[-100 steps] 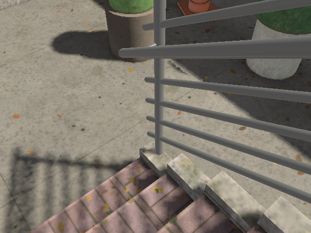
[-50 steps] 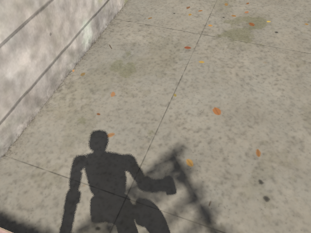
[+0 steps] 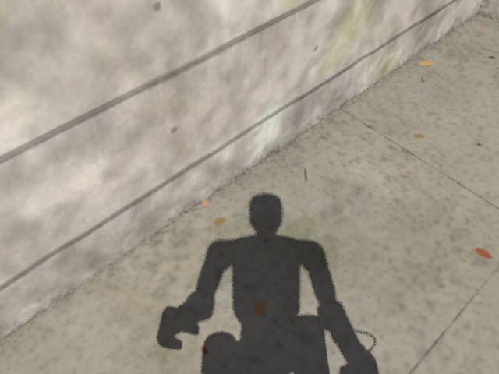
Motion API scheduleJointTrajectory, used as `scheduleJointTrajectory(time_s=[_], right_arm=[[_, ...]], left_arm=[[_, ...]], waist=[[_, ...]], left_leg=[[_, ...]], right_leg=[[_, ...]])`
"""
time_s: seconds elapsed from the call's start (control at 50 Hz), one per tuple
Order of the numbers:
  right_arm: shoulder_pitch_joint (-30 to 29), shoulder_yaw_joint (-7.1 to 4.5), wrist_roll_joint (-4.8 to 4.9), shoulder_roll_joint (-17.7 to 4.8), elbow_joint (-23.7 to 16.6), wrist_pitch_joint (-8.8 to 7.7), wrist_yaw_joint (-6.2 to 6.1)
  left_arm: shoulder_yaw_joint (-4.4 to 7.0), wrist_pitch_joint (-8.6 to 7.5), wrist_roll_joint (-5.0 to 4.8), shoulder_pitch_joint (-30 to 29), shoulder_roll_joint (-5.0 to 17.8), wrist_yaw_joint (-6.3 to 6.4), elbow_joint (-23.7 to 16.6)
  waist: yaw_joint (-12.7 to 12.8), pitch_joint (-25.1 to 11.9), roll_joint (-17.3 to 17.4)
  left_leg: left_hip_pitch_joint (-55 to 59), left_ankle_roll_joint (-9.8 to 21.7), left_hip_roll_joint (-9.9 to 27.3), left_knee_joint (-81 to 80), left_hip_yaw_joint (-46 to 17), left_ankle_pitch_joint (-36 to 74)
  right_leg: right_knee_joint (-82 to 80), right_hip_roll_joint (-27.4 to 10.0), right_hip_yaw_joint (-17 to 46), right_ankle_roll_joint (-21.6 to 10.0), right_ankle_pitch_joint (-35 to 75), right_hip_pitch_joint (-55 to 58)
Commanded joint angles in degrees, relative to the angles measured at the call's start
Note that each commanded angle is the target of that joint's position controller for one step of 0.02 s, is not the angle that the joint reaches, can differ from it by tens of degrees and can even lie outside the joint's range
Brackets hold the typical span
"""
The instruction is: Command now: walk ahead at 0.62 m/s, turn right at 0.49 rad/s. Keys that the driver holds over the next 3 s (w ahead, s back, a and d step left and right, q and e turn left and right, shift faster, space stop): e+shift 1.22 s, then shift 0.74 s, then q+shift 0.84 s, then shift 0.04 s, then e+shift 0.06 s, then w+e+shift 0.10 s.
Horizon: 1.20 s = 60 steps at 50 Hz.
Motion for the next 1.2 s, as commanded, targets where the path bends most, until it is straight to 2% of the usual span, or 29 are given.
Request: scheduleJointTrajectory(time_s=[0.02, 0.04, 0.06, 0.1, 0.14, 0.16, 0.18, 0.2, 0.22, 0.26, 0.32, 0.4, 0.52, 0.58, 0.62, 0.64, 0.68, 0.72, 0.76, 0.84, 1.0, 1.02, 1.04, 1.06, 1.08, 1.1, 1.12, 1.14, 1.2], right_arm=[[-6.9, 0.28, 0.96, -2.8, -4.6, -2.41, -0.1], [-9.9, 0.11, 0.98, -3.8, -6.1, -1.6, -1.65], [-8.1, -0.27, 0.91, -7.1, -6.4, -1.14, -2.87], [-6.2, -0.96, 0.36, -11.6, -7.3, -0.05, -4.56], [-10.6, -1.31, 0.02, -13.2, -10.0, 0.98, -5.22], [-16.3, -1.5, 1.13, -13.1, -11.5, 0.85, -4.33], [-17.5, 0.79, -1.44, -4.4, -14.0, 0.47, -1.7], [-0.2, 1.97, 0.08, -0.9, -16.4, 0.0, -0.01], [-0.6, 1.35, -0.32, -7.3, -17.7, 0.05, 0.91], [-6.8, -0.15, -1.1, -11.2, -18.8, 2.07, -0.16], [-8.8, -0.49, -1.68, -10.0, -21.0, 4.12, -1.71], [-16.3, 0.69, -0.29, -5.4, -23.4, 3.83, -2.51], [-23.4, -0.9, 0.72, -8.1, -23.1, 3.61, -1.29], [-19.5, -2.19, 0.58, -9.5, -20.9, 2.57, -0.64], [-18.5, -2.97, -0.83, -12.5, -21.3, 3.53, -1.03], [-16.8, -3.33, -2.93, -13.3, -21.5, 4.2, -0.97], [-21.1, -2.84, -1.49, -8.5, -23.3, 5.06, -2.22], [-22.4, -2.47, 0.09, -8.1, -23.9, 6.3, -3.24], [-20.0, -2.57, -0.87, -8.8, -23.0, 6.82, -3.41], [-17.3, -3.67, -1.53, -10.3, -21.2, 7.15, -2.99], [-18.5, -5.44, 1.61, -12.2, -19.2, 6.81, -1.01], [-15.7, -5.31, 1.64, -10.6, -18.1, 7.11, -0.92], [-14.8, -4.75, 0.36, -8.0, -18.4, 7.42, -0.32], [-21.6, -4.24, -0.92, -6.5, -24.1, 6.57, -0.52], [-27.2, -4.79, -0.52, -8.8, -25.1, 5.65, -0.66], [-27.3, -4.99, 0.54, -9.0, -24.8, 5.33, -0.72], [-24.5, -5.04, 0.28, -8.7, -22.6, 5.29, -1.42], [-22.4, -5.19, -0.41, -9.3, -21.6, 5.36, -1.79], [-19.3, -4.9, -0.74, -7.8, -19.4, 5.26, -1.59]], left_arm=[[-1.45, -0.35, -0.24, 0.5, -1.7, -1.06, -3.5], [-0.95, -2.58, -4.73, -4.4, -0.7, -0.93, -4.7], [-0.69, -3.6, -4.88, -5.9, 0.6, -1.22, -5.8], [0.67, -3.52, -2.34, -3.4, 4.1, -2.48, -6.7], [3.42, -1.57, -1.61, 12.6, 10.8, -2.67, -3.4], [3.96, -0.21, -1.59, 23.2, 12.4, -1.63, -0.4], [2.22, 0.33, -0.12, 22.2, 11.0, -0.02, 0.5], [1.55, -1.56, 4.84, 13.5, 14.4, 0.46, -5.2], [3.05, -1.05, 3.55, 6.2, 15.9, 0.65, -11.0], [2.03, -0.9, -0.93, -3.5, 12.4, 0.64, -14.4], [1.63, -0.49, -1.62, -4.7, 11.6, 0.89, -15.0], [3.07, 2.67, -2.78, -1.8, 13.5, 3.8, -14.6], [4.04, 5.51, -2.71, 0.1, 12.2, 5.05, -17.7], [3.94, 5.63, -2.7, -2.7, 11.0, 4.38, -19.8], [2.14, 5.65, -1.94, 3.7, 5.2, 3.74, -19.3], [3.05, 4.86, -2.03, 4.9, 9.8, 2.67, -21.2], [4.83, 4.73, -2.62, 4.0, 16.3, 2.22, -18.8], [3.62, 5.93, -2.58, 5.1, 12.4, 2.59, -18.1], [2.57, 5.81, -3.17, 2.1, 10.0, 2.41, -19.6], [1.7, 5.56, -3.16, -0.7, 8.3, 1.97, -20.7], [3.21, 6.5, -2.81, 4.1, 8.4, 0.73, -18.3], [4.3, 6.6, -2.78, 6.4, 9.9, 0.96, -17.3], [6.09, 6.77, -3.19, 9.9, 15.6, 1.82, -16.3], [6.93, 5.64, -1.72, 9.2, 21.7, 2.16, -17.8], [6.33, 3.96, -0.29, 7.0, 18.8, 1.94, -18.7], [5.71, 2.99, -0.42, 4.0, 17.5, 2.29, -18.6], [5.16, 2.94, -2.13, 1.3, 15.5, 2.73, -18.5], [4.56, 3.33, -3.17, -1.4, 13.9, 3.21, -19.0], [3.79, 4.33, -2.06, -2.5, 12.5, 4.02, -19.4]], waist=[[3.6, 6.0, 4.6], [1.2, 2.9, 3.5], [1.1, -0.6, 2.8], [3.1, -6.1, 6.6], [11.9, -12.2, 9.8], [18.8, -11.7, 1.8], [14.6, -9.5, -15.1], [2.9, -24.6, -17.5], [4.4, -29.5, -6.9], [-1.1, -13.1, 11.8], [-3.3, -5.3, 7.5], [-0.9, -13.5, 0.6], [2.4, -10.4, -8.2], [0.3, -9.6, -9.1], [3.1, -13.5, 7.0], [4.1, -14.6, 17.4], [2.8, -9.2, 10.5], [2.8, -6.3, 5.7], [0.8, -5.7, 6.9], [-1.4, -8.8, 10.9], [2.2, -10.1, 11.1], [2.8, -9.5, 7.2], [2.7, -6.4, -8.0], [3.1, -8.0, -19.6], [5.0, -8.5, -11.1], [2.8, -6.5, -9.2], [0.8, -6.2, -5.1], [-0.4, -6.4, -4.9], [-1.3, -8.5, -5.8]], left_leg=[[-15.3, -2.6, 10.3, -6.0, 2.9, 51.7], [-14.0, -4.7, 10.4, -2.8, 1.8, 46.2], [-9.8, -5.8, 10.6, -0.5, 1.8, 49.2], [-6.5, -9.1, 12.1, 8.2, 2.2, 60.3], [-12.3, -11.5, 12.2, 27.6, 1.5, 62.8], [-19.9, -13.2, 6.4, 53.6, 2.2, 32.9], [-34.6, -12.2, -2.0, 77.7, 0.0, -25.1], [-42.6, -12.9, -2.4, 90.0, -15.7, -26.5], [-41.3, -10.3, -0.6, 87.0, -19.3, -19.7], [-42.7, -9.1, 3.5, 75.5, -16.7, -11.9], [-33.4, -11.2, 4.8, 57.2, -15.7, -10.1], [-28.3, -13.2, 1.5, 33.3, -14.7, -0.6], [-28.7, -11.3, 1.0, 18.7, -18.7, 3.5], [-16.8, -8.9, 3.4, 4.9, -17.9, 8.6], [0.8, 0.3, 22.1, 3.8, -30.3, 27.1], [-0.5, 8.6, 31.0, 0.8, -42.0, 27.8], [-5.9, 6.9, 25.3, 1.2, -32.0, 16.6], [-10.5, 3.7, 19.7, 1.0, -23.4, 11.6], [-10.6, 4.3, 17.8, -0.2, -18.1, 15.0], [-5.7, 5.8, 20.1, 0.0, -12.6, 15.6], [-9.2, 0.4, 24.4, 6.3, -4.4, 11.8], [-14.5, -3.2, 22.2, 12.7, -1.1, 7.1], [-30.7, -8.9, 15.5, 28.4, 4.5, -8.5], [-45.8, -11.9, 6.6, 41.4, -2.5, -23.7], [-47.0, -10.0, 6.7, 48.5, -10.7, -21.7], [-47.0, -8.2, 7.0, 48.9, -12.8, -15.8], [-44.9, -7.9, 7.9, 47.7, -13.4, -10.8], [-43.2, -8.5, 7.7, 46.7, -13.3, -7.2], [-35.1, -10.2, 5.0, 44.0, -11.6, -2.0]], right_leg=[[-16.9, 2.5, -7.9, 1.1, 12.3, 9.8], [-21.4, 3.7, -7.1, 2.1, 17.1, 10.9], [-26.6, 6.2, -9.1, 2.2, 22.1, 12.3], [-30.0, 11.0, -11.5, 2.1, 24.8, 20.7], [-28.0, 12.4, -8.4, -0.5, 22.8, 39.6], [-34.1, 6.3, -1.4, -4.5, 30.7, 47.7], [-30.1, 0.3, 9.1, -5.9, 56.9, 51.3], [-30.8, -13.8, 36.6, -19.3, 65.8, 60.3], [-39.1, -15.0, 42.4, -22.2, 47.2, 57.2], [-46.4, -7.8, 35.9, -18.0, 14.7, 34.6], [-46.8, 0.4, 27.0, -14.2, 22.6, 16.0], [-40.2, 5.3, 22.2, -7.3, 33.4, 21.7], [-39.0, 4.6, 31.9, -2.9, 8.3, 27.7], [-34.2, 6.8, 33.5, -2.0, 5.6, 24.1], [-13.9, 16.2, 19.9, 2.0, -27.0, 9.9], [-0.8, 16.0, 13.1, 4.7, -30.1, 2.5], [8.7, 8.2, 9.0, 8.0, -19.1, -0.7], [12.4, 6.6, 5.2, 8.6, -12.6, -0.6], [9.3, 4.8, 0.9, 8.8, -9.5, -0.5], [-1.1, 0.6, -0.7, 9.3, -9.1, 2.0], [-30.3, 3.0, -6.8, 2.5, -5.0, 22.1], [-35.8, 4.2, -4.5, 0.1, -1.5, 28.9], [-41.1, -5.5, 10.8, -5.6, 15.9, 38.9], [-44.7, -17.3, 34.3, -17.0, 18.9, 38.7], [-47.1, -16.5, 32.4, -17.4, 12.3, 37.0], [-47.4, -13.6, 28.5, -13.8, 8.9, 35.4], [-46.1, -10.4, 23.9, -10.3, 8.3, 33.9], [-44.6, -9.1, 21.4, -8.7, 11.2, 32.7], [-42.8, -4.1, 17.1, -7.4, 16.3, 28.4]])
